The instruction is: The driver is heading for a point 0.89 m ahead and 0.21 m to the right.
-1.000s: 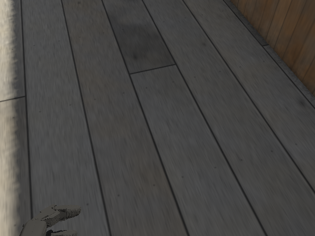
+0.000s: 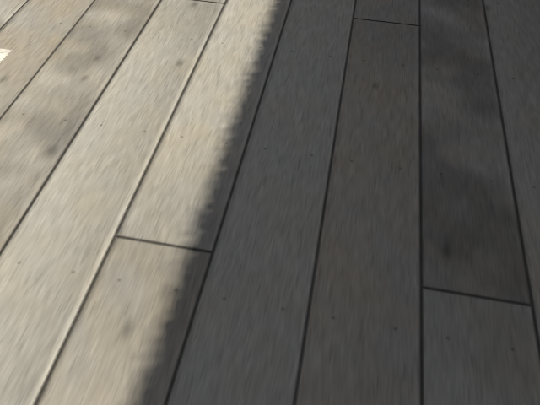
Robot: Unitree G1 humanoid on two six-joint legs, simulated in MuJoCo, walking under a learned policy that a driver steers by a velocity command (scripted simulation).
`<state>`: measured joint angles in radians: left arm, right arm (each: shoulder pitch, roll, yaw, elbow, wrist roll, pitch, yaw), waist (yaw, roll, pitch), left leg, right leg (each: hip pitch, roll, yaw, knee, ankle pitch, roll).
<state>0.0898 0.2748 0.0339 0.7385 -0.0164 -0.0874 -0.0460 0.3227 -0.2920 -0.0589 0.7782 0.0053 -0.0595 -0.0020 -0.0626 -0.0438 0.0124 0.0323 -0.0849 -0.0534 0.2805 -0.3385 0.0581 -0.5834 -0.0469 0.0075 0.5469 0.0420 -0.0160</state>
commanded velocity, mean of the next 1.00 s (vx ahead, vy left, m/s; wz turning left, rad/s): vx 0.50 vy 0.00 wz -0.40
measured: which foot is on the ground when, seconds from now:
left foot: down 0.00-0.08, up 0.10-0.54, down 0.56-1.00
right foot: up 0.00-0.04, down 0.06-0.58, up 0.60-1.00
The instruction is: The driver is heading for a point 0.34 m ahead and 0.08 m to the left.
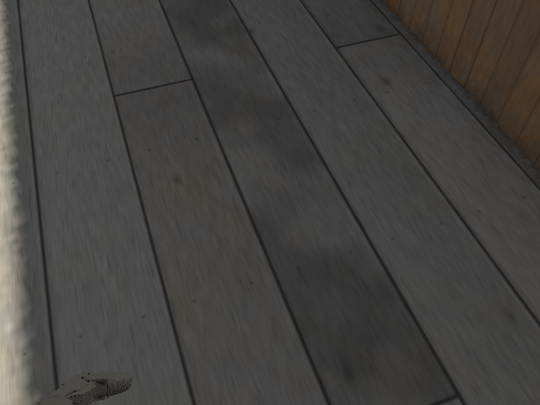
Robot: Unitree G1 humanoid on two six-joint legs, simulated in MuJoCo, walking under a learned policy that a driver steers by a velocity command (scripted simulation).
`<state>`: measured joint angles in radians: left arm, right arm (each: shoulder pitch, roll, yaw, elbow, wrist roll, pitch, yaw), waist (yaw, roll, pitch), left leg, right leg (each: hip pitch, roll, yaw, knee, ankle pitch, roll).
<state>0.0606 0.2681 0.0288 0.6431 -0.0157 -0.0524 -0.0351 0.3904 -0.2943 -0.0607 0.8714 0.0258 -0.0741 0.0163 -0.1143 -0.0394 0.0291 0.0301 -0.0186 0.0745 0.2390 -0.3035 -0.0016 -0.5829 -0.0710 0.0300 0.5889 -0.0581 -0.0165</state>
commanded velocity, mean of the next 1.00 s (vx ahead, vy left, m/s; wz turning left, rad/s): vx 0.07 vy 0.00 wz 0.17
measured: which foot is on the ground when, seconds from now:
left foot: down 0.00-0.06, up 0.08-0.50, down 0.52-1.00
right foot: up 0.00-0.04, down 0.06-0.52, up 0.54-0.80, down 0.82-1.00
